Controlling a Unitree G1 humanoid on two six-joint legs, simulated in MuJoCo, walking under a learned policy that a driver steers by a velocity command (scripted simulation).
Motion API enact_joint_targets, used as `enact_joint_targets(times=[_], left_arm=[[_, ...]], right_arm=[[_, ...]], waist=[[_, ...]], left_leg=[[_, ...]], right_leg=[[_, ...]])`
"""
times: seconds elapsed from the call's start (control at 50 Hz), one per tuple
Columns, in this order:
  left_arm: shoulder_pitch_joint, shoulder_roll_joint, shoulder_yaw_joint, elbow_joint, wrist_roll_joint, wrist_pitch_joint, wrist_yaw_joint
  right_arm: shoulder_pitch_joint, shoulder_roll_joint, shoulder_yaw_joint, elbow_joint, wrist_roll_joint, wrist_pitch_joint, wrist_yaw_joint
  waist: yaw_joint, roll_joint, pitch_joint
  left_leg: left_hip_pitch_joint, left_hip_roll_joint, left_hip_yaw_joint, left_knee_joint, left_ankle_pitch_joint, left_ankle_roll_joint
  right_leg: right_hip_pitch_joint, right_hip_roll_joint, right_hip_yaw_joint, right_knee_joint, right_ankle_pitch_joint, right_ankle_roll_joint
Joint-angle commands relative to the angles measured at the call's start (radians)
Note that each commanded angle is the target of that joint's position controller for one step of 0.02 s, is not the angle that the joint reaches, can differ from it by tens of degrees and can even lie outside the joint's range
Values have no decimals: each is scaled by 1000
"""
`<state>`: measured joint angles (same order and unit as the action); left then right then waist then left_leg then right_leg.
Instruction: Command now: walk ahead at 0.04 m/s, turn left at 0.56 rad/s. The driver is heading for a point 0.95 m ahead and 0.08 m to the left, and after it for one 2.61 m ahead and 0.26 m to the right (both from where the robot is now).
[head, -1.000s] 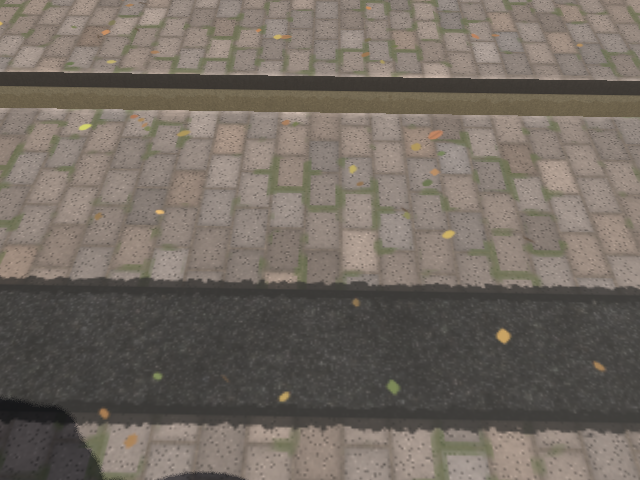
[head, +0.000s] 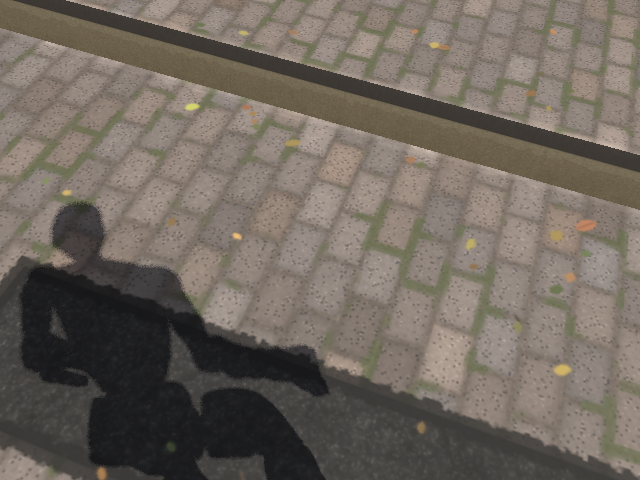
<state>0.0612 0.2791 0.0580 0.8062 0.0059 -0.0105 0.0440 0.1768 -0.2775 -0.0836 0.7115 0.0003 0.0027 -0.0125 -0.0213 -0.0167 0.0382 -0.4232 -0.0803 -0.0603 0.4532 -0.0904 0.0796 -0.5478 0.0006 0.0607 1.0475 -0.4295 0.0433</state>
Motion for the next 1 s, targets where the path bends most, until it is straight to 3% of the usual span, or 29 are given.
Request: enact_joint_targets(times=[0.02,0.08,0.16,0.2,0.22,0.24,0.26,0.28,0.3,0.32,0.36,0.4,0.48,0.52,0.58,0.62,0.64,0.66,0.68,0.7,0.72,0.74,0.76,0.8,0.82,0.86,0.9,0.94,1.0], left_arm=[[77,64,17,-36,-2,2,13],[51,69,18,-48,-5,3,12],[75,89,27,-60,-14,-20,-9],[143,85,32,-44,-22,-37,-21],[213,94,40,-20,-21,-43,-23],[301,153,57,2,-10,-48,-19],[302,233,69,-9,15,-49,-21],[241,233,74,-32,45,-65,-28],[174,171,60,-56,25,-75,-19],[152,129,49,-59,4,-79,-14],[200,111,39,-40,-4,-84,-16],[263,103,35,-19,0,-91,-24],[330,117,32,2,-8,-85,-29],[352,140,34,9,-12,-80,-29],[382,171,39,22,-24,-73,-36],[392,179,42,34,-37,-66,-41],[384,187,45,38,-41,-61,-41],[361,193,46,37,-44,-57,-40],[359,172,39,38,-42,-57,-39],[339,121,19,14,-24,-63,-39],[387,5,-19,-36,-6,-88,-40],[366,90,4,-19,-26,-109,-42],[316,138,19,-35,-42,-111,-45],[262,118,19,-31,-15,-93,-39],[276,102,21,-27,-12,-78,-38],[306,59,14,-17,-10,-54,-38],[274,42,7,-32,-1,-46,-34],[211,22,-5,-50,6,-47,-37],[129,41,-5,-72,0,-46,-46]], right_arm=[[-4,-160,-43,-85,2,-4,-21],[-14,-162,-44,-102,3,6,-31],[-22,-161,-43,-119,10,14,-33],[-34,-153,-39,-124,18,18,-34],[-48,-136,-34,-131,21,21,-36],[-50,-82,-20,-140,25,21,-35],[-43,-26,-7,-167,35,8,-27],[-98,-103,-23,-201,22,-18,-18],[-64,-139,-33,-176,15,-25,-9],[-7,-133,-35,-135,8,-27,-2],[22,-89,-26,-102,0,-36,8],[-10,-62,-16,-105,8,-47,13],[-127,-36,1,-149,10,-61,20],[-186,-14,13,-169,18,-69,31],[-211,-21,15,-178,29,-76,46],[-210,-35,13,-184,34,-80,52],[-179,-49,7,-179,35,-82,53],[-103,-69,-5,-158,33,-83,50],[36,-114,-30,-111,29,-82,42],[225,-173,-51,-74,17,-78,29],[294,-290,-66,-62,-2,-72,24],[300,-211,-44,-56,-7,-76,27],[219,-164,-23,-59,-7,-78,30],[84,-92,0,-69,1,-76,40],[45,-76,5,-69,0,-78,40],[25,-86,2,-50,-7,-89,35],[12,-96,1,-28,-11,-94,26],[4,-102,2,-12,-8,-86,15],[46,-125,0,24,-4,-72,10]], waist=[[28,126,-195],[13,150,-183],[20,208,-182],[61,200,-158],[98,183,-135],[117,51,-142],[81,-191,-119],[66,-223,-20],[32,-174,12],[15,-148,0],[27,-113,2],[48,-96,17],[96,-123,30],[125,-140,42],[139,-148,55],[127,-158,68],[98,-162,59],[41,-151,20],[-26,-109,-72],[-113,-12,-229],[-79,312,-342],[-95,253,-361],[-61,211,-238],[-2,106,-132],[30,119,-111],[67,114,-105],[78,106,-89],[64,108,-91],[28,107,-105]], left_leg=[[174,231,-293,-141,91,169],[145,217,-338,-157,-98,147],[98,196,-415,-198,-441,123],[27,165,-418,-183,-523,96],[-60,120,-391,-150,-548,55],[-219,47,-287,78,-565,-4],[-419,-77,-94,357,-484,-22],[-511,12,-151,474,-392,-24],[-502,32,-166,537,-289,-28],[-470,35,-143,574,-221,-44],[-431,42,-103,650,-128,-63],[-429,57,-68,656,-63,-70],[-396,124,26,450,26,-95],[-307,127,63,319,37,-101],[-180,105,106,188,-26,-89],[-127,99,107,118,-81,-56],[-70,89,112,80,-95,-35],[51,66,128,31,-73,-11],[254,50,130,1,-60,19],[562,198,-38,27,-79,73],[838,468,-506,-68,-104,224],[772,494,-624,-137,-13,252],[663,460,-440,-114,179,218],[437,350,-204,-127,406,166],[357,316,-142,-157,447,149],[266,299,-79,-194,565,160],[227,288,-23,-205,625,163],[209,262,30,-198,616,144],[243,273,21,-183,560,132]], right_leg=[[23,13,13,-115,54,20],[54,22,26,-203,92,24],[162,44,-3,-352,59,-4],[299,50,-30,-516,94,-41],[420,27,-34,-638,128,-67],[575,-151,120,-729,24,-116],[609,-371,450,-830,-207,-209],[477,-436,619,-891,-334,-287],[462,-386,523,-891,-297,-260],[475,-322,417,-885,-211,-214],[455,-262,280,-899,-75,-187],[452,-236,192,-910,25,-193],[487,-229,107,-923,169,-207],[460,-225,64,-920,225,-205],[444,-241,42,-897,250,-210],[466,-273,63,-869,263,-211],[472,-288,68,-840,320,-206],[463,-277,43,-763,474,-190],[429,-228,-16,-594,643,-164],[248,-177,-74,-297,533,-119],[-144,-5,-109,75,-10,-45],[-216,-19,31,223,-140,-42],[-247,-67,19,262,-81,-47],[-170,-120,-16,169,27,-38],[-107,-133,-14,122,66,-34],[-23,-113,-32,65,127,-17],[-2,-102,-36,-62,194,-4],[50,-92,-44,-220,296,-8],[106,-65,-45,-362,395,-18]])
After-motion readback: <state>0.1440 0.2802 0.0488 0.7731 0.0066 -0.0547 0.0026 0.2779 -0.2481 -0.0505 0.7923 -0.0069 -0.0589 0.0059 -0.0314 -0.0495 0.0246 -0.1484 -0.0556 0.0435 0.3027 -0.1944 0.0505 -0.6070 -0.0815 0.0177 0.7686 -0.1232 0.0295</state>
